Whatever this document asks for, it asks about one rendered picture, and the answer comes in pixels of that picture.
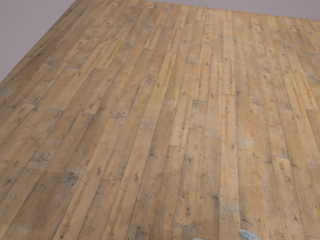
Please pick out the robot right hand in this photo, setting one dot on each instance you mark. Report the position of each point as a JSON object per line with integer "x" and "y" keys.
{"x": 246, "y": 235}

